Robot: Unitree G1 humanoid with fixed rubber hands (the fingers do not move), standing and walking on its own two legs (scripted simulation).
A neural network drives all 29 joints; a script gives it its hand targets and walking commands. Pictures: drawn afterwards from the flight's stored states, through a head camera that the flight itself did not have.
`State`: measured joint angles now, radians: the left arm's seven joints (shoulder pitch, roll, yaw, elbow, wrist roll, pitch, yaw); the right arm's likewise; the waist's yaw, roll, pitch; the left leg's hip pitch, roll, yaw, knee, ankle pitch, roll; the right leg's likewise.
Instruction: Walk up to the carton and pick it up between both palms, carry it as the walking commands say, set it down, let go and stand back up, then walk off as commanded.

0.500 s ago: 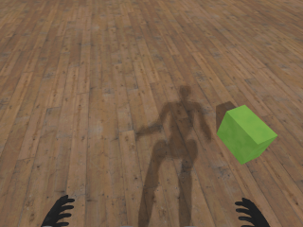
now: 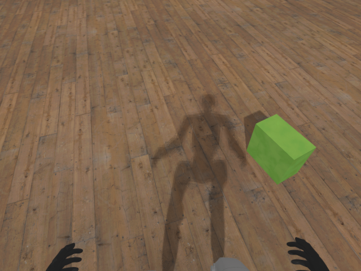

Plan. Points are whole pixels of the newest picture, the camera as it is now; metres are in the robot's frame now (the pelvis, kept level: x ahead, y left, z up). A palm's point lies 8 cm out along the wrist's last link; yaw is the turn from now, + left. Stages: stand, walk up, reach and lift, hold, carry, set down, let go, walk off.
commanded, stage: walk up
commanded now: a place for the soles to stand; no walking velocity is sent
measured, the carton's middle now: (277, 149) +0.84 -0.55 -0.62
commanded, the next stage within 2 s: none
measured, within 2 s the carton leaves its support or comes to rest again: neither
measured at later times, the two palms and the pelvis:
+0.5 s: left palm (100, 209) +0.26 +0.22 -0.05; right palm out of the picture +0.14 -0.40 -0.09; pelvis +0.11 -0.08 +0.01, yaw -16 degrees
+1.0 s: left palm (115, 143) +0.49 +0.24 -0.08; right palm (343, 215) +0.23 -0.35 -0.04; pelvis +0.28 -0.02 +0.02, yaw -27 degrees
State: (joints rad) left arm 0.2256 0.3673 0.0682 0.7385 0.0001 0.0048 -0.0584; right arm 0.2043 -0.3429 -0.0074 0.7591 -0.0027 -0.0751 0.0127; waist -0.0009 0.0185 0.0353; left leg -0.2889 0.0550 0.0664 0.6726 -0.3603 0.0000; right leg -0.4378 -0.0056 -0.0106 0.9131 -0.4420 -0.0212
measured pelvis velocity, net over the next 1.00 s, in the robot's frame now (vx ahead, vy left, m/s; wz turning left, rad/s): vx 0.28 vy -0.02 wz -0.47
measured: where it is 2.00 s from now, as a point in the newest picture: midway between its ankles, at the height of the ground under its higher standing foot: (210, 210)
